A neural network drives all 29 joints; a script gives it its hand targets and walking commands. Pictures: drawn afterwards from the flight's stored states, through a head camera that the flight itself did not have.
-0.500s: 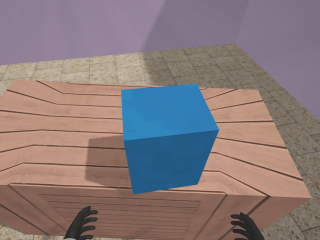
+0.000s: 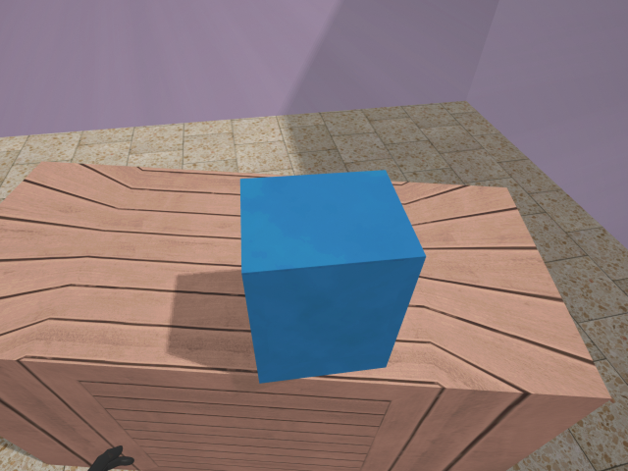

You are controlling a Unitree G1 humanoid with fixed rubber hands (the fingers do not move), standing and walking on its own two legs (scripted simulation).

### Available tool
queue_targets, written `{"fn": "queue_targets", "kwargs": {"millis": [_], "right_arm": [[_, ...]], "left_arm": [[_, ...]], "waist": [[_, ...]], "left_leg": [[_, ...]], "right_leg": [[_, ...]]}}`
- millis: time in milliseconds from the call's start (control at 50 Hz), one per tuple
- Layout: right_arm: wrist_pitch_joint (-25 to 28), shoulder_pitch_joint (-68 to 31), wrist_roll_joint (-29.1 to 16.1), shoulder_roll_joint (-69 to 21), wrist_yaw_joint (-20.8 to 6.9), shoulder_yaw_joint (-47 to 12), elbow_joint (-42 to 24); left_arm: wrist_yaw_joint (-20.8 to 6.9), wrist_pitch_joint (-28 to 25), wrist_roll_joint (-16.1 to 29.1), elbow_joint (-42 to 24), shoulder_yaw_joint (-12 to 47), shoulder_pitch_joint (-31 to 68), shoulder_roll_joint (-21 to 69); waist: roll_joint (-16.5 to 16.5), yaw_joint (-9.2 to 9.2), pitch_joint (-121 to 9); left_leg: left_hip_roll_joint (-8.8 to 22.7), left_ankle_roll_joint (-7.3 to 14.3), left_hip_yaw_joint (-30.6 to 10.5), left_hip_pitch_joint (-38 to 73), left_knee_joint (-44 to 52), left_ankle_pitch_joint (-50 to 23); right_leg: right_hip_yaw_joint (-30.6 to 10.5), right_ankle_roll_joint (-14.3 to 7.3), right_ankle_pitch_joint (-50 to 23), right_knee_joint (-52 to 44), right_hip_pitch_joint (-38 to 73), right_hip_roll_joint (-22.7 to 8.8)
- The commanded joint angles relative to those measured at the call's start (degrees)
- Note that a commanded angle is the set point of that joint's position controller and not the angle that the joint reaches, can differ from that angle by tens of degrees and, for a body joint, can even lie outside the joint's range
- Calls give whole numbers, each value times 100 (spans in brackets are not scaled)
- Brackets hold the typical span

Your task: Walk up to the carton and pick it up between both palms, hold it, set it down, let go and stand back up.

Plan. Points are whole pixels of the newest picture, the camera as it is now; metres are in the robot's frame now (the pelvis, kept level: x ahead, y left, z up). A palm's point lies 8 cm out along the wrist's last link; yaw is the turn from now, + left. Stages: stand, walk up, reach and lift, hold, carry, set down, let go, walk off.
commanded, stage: stand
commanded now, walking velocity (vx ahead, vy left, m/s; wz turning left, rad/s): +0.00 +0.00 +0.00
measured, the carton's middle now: (319, 281) +0.39 +0.01 +0.02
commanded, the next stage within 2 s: none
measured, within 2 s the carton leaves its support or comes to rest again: neither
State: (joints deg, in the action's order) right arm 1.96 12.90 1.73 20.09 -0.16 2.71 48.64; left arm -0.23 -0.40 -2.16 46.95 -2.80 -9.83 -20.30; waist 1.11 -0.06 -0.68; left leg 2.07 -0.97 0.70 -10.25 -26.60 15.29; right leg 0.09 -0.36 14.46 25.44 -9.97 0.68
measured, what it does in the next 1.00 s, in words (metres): stands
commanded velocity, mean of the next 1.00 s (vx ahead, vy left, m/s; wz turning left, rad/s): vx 0.00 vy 0.00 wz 0.00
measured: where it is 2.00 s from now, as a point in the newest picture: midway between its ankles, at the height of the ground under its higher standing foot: outside the picture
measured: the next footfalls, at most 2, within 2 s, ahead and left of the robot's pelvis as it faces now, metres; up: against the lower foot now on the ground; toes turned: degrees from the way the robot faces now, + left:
none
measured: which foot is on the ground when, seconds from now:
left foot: down 0.00-1.00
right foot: down 0.00-1.00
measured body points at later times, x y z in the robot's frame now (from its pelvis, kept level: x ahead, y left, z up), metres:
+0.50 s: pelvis -0.02 +0.02 +0.01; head -0.03 +0.03 +0.46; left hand +0.06 +0.32 -0.12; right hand +0.07 -0.28 -0.11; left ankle -0.01 +0.13 -0.74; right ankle -0.01 -0.12 -0.74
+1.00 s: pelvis -0.02 +0.01 +0.01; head -0.03 +0.02 +0.46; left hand +0.05 +0.33 -0.12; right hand +0.07 -0.29 -0.11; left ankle -0.01 +0.13 -0.74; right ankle -0.01 -0.12 -0.74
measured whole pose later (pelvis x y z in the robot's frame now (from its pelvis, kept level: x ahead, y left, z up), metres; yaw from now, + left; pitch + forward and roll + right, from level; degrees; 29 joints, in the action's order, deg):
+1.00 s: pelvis -0.02 +0.01 +0.01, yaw +2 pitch -2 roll +0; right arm 1.0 9.1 0.7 20.8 -0.2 -0.2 60.4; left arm -0.3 -1.3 -1.1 63.2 0.3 -7.6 -22.1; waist 0.7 -0.2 1.4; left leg 0.0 0.3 -0.2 -8.1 -20.6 10.1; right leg 1.0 1.0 9.8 19.3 -7.2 -1.3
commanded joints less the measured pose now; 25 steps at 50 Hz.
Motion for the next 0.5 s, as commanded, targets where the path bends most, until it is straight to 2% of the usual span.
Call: {"fn": "queue_targets", "kwargs": {"millis": [0, 20, 80, 140, 200, 480], "right_arm": [[98, -199, -10, 850, 12, 144, -325], [88, -210, -22, 905, 12, 130, -273], [64, -172, -36, 990, 13, 83, -117], [63, -162, -52, 1058, 15, 39, 40], [55, -151, -62, 1120, 30, 12, 183], [27, -340, -84, 1126, 42, -46, 604]], "left_arm": [[5, -212, 7, -218, -147, 433, -829], [3, -215, 17, -117, -126, 443, -863], [-2, -219, 54, 179, -72, 410, -953], [4, -223, 65, 442, -25, 419, -1042], [11, -216, 73, 640, 15, 415, -1085], [42, -206, 79, 1105, 114, 455, -1117]], "waist": [[-121, 3, -183], [-56, 11, -168], [-181, -3, -126], [-110, -7, -75], [-181, -6, -63], [-157, -7, 72]], "left_leg": [[413, 378, -431, -2, 397, -1004], [426, 387, -461, 5, 428, -1004], [449, 398, -511, -25, 545, -999], [469, 390, -561, -31, 646, -1039], [474, 384, -590, -15, 723, -1024], [463, 355, -712, 19, 979, -727]], "right_leg": [[-653, -188, -993, -550, -22, -656], [-651, -195, -989, -576, -20, -660], [-662, -192, -922, -613, 64, -669], [-617, -178, -959, -648, 130, -660], [-620, -181, -918, -693, 187, -670], [-569, -147, -586, -880, 207, -700]]}}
